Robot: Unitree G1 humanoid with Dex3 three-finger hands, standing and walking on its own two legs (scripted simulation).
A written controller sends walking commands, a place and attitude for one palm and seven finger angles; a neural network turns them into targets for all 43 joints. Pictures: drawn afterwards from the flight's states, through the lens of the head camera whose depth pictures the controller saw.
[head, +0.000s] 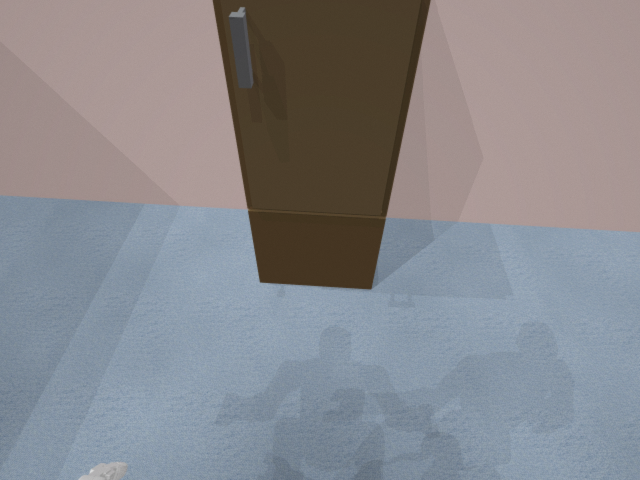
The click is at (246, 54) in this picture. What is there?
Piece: cupboard door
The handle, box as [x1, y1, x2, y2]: [229, 7, 253, 87]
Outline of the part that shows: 240,7 237,12 231,12 229,15 229,22 239,87 251,87 253,82 245,20 245,10 244,7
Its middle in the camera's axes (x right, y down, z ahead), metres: -0.16 -0.40 +0.80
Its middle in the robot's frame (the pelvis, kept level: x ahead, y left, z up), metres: +0.88 +0.21 +0.14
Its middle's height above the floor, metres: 0.91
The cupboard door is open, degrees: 0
